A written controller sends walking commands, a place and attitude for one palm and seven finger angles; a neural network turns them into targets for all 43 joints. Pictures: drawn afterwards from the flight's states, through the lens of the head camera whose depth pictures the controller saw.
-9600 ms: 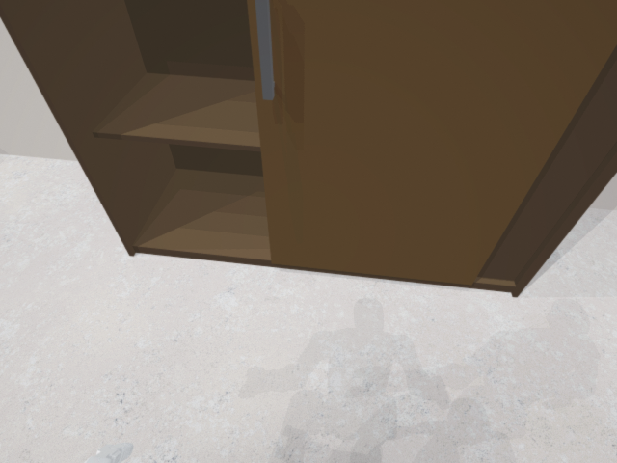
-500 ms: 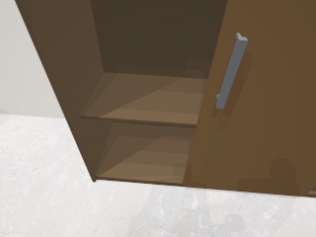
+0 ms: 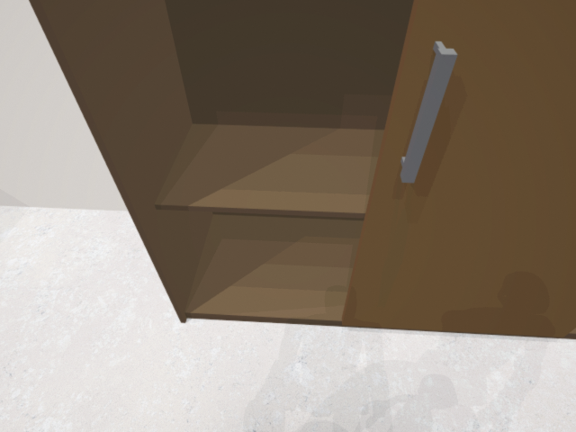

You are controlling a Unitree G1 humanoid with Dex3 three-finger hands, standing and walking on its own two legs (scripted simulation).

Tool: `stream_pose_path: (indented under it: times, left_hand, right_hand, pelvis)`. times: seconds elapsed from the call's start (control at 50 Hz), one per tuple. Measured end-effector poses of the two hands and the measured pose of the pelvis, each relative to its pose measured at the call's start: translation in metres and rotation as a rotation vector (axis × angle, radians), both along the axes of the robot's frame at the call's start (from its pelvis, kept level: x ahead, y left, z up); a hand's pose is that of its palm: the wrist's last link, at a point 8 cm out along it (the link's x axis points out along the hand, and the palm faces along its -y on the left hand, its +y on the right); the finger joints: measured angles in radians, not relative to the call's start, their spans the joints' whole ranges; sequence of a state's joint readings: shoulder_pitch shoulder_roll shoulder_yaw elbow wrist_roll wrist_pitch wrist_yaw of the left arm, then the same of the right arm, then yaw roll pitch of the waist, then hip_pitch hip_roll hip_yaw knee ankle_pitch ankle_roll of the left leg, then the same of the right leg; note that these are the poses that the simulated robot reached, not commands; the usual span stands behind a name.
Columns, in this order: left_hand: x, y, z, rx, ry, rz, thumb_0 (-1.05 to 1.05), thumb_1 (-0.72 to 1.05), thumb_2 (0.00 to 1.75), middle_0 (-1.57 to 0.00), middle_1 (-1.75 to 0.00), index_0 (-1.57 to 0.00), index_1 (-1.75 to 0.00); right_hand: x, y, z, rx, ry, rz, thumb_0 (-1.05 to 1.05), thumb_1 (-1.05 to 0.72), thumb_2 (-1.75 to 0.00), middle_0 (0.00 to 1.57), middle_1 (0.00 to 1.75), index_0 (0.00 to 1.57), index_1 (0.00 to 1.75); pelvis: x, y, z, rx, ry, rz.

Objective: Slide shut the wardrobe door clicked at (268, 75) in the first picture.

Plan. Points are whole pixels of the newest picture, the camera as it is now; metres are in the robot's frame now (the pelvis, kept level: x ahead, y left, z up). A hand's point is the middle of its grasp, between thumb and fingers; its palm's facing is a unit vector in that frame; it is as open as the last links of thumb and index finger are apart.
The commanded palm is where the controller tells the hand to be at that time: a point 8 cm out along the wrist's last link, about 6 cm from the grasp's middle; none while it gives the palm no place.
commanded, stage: look again from close up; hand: right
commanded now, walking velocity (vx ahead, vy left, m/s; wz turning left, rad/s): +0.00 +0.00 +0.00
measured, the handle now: (421, 118) +0.61 -0.21 +0.15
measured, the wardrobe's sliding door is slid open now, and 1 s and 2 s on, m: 0.59 0.59 0.59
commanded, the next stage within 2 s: none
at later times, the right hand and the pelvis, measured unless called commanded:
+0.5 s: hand out of the picture +0.00 -0.15 -0.17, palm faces +0.07 +0.99 -0.15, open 7.4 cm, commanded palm none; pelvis +0.01 +0.00 +0.00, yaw +0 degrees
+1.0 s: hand out of the picture +0.01 -0.14 -0.17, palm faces +0.06 +0.99 -0.14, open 7.4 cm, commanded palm none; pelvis +0.03 +0.01 +0.00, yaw +0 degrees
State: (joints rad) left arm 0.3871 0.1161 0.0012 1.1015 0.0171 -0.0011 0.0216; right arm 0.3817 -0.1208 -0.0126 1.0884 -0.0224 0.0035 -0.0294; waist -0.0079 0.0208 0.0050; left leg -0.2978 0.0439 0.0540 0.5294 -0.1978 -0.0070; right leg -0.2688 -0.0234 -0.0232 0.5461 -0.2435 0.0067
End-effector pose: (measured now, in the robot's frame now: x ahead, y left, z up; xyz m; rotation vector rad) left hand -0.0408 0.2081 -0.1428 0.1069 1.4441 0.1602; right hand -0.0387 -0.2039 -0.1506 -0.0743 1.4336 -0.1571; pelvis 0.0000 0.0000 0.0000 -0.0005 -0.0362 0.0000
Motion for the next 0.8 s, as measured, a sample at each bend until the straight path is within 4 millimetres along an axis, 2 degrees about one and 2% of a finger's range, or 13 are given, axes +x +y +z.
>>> stream_pose_path:
  times: [0.1, 0.24, 0.44, 0.8]
  left_hand:
    - [0.002, -0.006, 0.000, -0.011, -0.003, 0.004, 0.01, 0.91, 0.89, -0.20, -0.30, -0.20, -0.30]
    - [0.016, -0.011, -0.001, -0.023, -0.031, 0.002, 0.01, 0.91, 0.89, -0.20, -0.30, -0.20, -0.30]
    - [0.034, -0.007, -0.001, -0.020, -0.059, -0.007, 0.01, 0.91, 0.89, -0.20, -0.30, -0.20, -0.30]
    - [0.040, 0.001, 0.002, -0.010, -0.038, -0.010, 0.01, 0.91, 0.89, -0.20, -0.30, -0.20, -0.30]
  right_hand:
    - [0.007, 0.001, 0.000, 0.003, -0.014, 0.001, 0.01, -0.91, -0.90, 0.20, 0.30, 0.20, 0.30]
    - [0.019, 0.002, 0.002, -0.001, -0.038, 0.005, 0.01, -0.91, -0.90, 0.20, 0.30, 0.20, 0.30]
    - [0.030, 0.002, 0.005, -0.009, -0.050, 0.005, 0.00, -0.91, -0.90, 0.20, 0.30, 0.20, 0.30]
    - [0.033, 0.007, 0.005, -0.002, -0.026, 0.004, 0.01, -0.91, -0.90, 0.20, 0.30, 0.20, 0.30]
  pelvis:
    - [0.002, 0.000, 0.001, 0.000, 0.002, 0.000]
    - [0.005, 0.000, 0.002, 0.000, 0.004, 0.003]
    - [0.012, 0.001, 0.003, -0.002, 0.004, 0.005]
    - [0.020, 0.006, 0.004, -0.002, 0.007, 0.005]
